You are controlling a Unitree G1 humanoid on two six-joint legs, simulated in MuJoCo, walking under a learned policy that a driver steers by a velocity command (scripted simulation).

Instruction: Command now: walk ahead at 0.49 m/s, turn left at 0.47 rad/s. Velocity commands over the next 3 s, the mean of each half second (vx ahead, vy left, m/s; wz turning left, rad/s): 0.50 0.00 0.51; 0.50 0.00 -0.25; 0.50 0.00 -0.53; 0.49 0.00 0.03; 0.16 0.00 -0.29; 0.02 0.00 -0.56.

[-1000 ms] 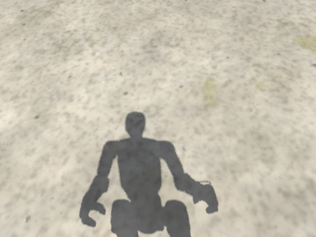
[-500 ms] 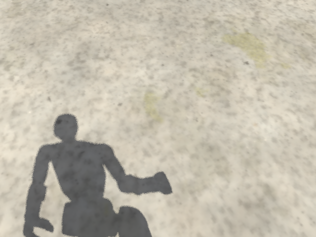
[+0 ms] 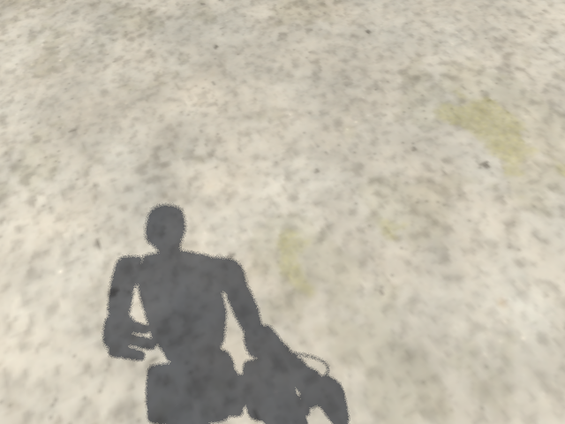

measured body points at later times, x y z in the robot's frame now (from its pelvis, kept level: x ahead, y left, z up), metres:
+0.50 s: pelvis +0.25 +0.07 -0.01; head +0.29 +0.08 +0.43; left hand +0.21 +0.33 -0.15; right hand +0.48 -0.14 -0.13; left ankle +0.30 +0.12 -0.74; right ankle +0.15 -0.09 -0.63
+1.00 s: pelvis +0.53 +0.10 -0.02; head +0.56 +0.11 +0.43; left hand +0.66 +0.36 -0.14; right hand +0.54 -0.15 -0.16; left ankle +0.32 +0.14 -0.68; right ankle +0.61 +0.06 -0.74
